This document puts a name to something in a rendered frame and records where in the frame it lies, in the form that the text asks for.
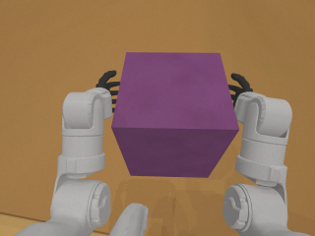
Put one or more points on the carton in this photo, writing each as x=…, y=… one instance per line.
x=174, y=115

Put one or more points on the robot left hand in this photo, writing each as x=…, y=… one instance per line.
x=102, y=83

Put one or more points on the robot right hand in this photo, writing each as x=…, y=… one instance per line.
x=245, y=87

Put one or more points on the robot left upper arm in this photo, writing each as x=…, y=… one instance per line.
x=78, y=208

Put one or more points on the robot right upper arm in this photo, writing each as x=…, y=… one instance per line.
x=256, y=211

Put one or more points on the robot left thigh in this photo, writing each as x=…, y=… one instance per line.
x=132, y=220

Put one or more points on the right robot forearm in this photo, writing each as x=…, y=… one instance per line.
x=266, y=123

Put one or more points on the left robot forearm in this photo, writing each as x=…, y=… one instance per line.
x=83, y=115

